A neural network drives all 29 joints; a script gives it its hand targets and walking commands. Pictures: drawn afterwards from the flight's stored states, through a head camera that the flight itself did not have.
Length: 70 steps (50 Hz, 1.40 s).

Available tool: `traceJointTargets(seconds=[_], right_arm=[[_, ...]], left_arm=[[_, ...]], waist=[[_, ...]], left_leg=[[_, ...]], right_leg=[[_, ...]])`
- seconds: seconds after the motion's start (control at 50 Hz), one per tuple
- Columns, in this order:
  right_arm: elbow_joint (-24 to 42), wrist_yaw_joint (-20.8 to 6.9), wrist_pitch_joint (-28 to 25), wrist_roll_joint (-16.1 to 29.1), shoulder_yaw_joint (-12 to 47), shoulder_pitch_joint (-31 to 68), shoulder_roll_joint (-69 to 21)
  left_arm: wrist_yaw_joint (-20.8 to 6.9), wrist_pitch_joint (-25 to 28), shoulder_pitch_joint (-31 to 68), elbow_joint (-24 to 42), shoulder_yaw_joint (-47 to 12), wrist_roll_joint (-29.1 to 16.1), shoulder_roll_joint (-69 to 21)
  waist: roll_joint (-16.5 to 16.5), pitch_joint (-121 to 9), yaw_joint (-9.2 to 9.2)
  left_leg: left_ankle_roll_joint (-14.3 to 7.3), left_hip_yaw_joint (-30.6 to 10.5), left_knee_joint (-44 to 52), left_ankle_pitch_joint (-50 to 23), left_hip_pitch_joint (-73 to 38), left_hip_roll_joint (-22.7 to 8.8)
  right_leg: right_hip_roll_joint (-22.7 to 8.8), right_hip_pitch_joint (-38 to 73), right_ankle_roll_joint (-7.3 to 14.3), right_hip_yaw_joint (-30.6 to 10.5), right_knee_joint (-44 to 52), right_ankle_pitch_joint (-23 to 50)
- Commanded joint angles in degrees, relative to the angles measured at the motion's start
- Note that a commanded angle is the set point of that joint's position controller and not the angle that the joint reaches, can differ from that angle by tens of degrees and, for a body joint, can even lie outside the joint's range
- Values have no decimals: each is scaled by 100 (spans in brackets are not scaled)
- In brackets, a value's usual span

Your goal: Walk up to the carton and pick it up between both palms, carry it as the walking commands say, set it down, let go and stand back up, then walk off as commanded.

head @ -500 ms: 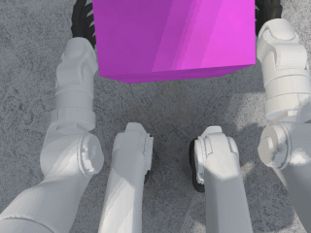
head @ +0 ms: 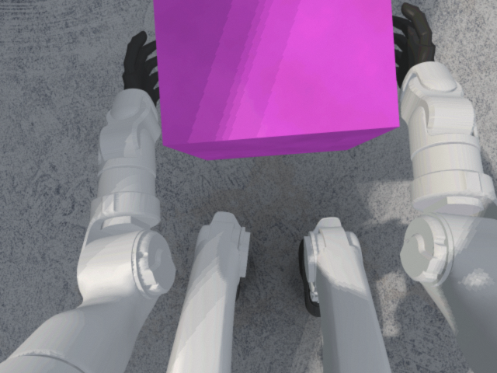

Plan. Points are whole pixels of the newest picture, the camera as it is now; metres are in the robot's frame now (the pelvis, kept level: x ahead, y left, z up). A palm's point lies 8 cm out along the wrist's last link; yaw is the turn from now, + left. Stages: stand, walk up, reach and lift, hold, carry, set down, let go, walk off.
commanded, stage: reach and lift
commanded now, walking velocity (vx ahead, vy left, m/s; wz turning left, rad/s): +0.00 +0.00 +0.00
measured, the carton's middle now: (272, 90) +0.52 +0.02 -0.15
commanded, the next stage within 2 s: none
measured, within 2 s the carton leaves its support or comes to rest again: neither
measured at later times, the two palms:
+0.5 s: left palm (111, 84) +0.47 +0.21 +0.00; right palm (446, 52) +0.50 -0.17 +0.00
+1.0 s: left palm (66, 75) +0.45 +0.21 +0.07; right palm out of the picture +0.48 -0.17 +0.08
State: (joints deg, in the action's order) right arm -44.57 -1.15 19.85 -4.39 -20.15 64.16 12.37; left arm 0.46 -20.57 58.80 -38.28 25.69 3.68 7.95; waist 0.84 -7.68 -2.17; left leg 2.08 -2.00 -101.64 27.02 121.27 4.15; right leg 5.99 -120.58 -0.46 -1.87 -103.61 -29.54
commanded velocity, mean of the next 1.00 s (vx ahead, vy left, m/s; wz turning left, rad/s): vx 0.00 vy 0.00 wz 0.00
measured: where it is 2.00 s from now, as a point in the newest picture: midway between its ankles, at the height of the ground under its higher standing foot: (272, 284)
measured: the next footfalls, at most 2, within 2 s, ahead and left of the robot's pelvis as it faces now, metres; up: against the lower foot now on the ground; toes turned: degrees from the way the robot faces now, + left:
none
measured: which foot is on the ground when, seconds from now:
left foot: down 0.00-1.00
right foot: down 0.00-1.00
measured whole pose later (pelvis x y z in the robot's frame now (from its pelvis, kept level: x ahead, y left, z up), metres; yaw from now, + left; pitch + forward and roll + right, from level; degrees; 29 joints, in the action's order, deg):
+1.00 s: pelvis +0.04 +0.00 +0.13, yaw +0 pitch +41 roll +0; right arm -40.7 -3.4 18.9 -8.0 -22.7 45.9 5.6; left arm -0.9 -20.2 41.0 -34.4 25.5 6.6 1.9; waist 1.0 -15.5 -2.2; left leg 1.3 -3.8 -77.3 24.5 93.3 4.8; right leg 5.8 -92.3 -0.4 -3.8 -78.6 -26.7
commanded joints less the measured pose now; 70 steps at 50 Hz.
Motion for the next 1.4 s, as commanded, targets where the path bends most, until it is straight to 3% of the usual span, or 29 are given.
traceJointTargets(seconds=[0.0, 0.74, 1.38], right_arm=[[454, -1456, -41, 769, 2491, 3142, -5617], [389, -1650, -65, 493, 2373, 1720, -5979], [715, -1626, -158, 223, 2688, -75, -6325]], left_arm=[[-1464, 39, 3770, 499, -2937, -815, -5206], [-1582, 32, 2238, 526, -3075, -575, -5710], [-1782, 104, 423, 735, -3281, -403, -5906]], waist=[[199, -6115, -81], [98, -5611, -47], [96, -4611, -80]], left_leg=[[-159, 696, 862, -1255, -3607, 310], [-126, 440, 2600, -1534, -5402, 350], [-130, 130, 4314, -2113, -7049, 241]], right_leg=[[209, 3321, 63, 477, 1219, 1262], [214, 4627, 43, 342, 2889, 1403], [106, 6636, 30, -10, 4631, 2146]])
